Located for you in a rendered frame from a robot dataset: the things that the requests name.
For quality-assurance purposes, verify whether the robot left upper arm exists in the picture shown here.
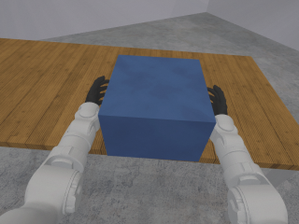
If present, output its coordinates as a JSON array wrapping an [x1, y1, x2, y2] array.
[[0, 164, 84, 224]]

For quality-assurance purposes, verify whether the carton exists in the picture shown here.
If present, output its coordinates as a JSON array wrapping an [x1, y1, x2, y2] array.
[[97, 54, 217, 162]]

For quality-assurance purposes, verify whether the right robot forearm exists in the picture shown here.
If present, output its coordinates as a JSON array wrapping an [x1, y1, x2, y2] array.
[[209, 114, 288, 222]]

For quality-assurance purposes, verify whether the robot right upper arm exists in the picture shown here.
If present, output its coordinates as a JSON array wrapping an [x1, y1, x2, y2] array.
[[227, 184, 288, 224]]

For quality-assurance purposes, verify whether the robot right hand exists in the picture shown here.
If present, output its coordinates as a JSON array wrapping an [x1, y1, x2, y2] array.
[[207, 85, 228, 116]]

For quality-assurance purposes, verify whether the robot left hand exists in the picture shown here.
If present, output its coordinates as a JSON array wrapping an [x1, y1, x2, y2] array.
[[85, 76, 109, 105]]

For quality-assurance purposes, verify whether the table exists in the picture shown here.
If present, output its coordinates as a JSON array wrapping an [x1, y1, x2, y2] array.
[[0, 38, 299, 221]]

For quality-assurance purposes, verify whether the left robot forearm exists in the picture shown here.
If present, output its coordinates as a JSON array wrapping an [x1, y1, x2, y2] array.
[[24, 102, 100, 202]]

